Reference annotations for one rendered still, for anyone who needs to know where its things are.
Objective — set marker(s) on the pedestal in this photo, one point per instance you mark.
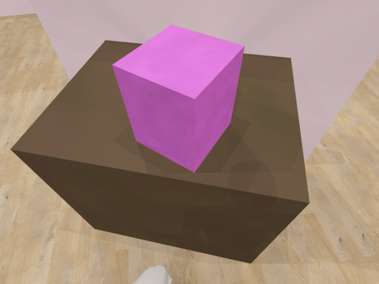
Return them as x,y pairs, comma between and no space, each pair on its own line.
247,190

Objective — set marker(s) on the carton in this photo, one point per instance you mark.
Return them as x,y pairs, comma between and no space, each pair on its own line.
179,90

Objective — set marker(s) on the robot left thigh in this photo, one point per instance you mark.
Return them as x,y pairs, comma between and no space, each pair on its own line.
154,275

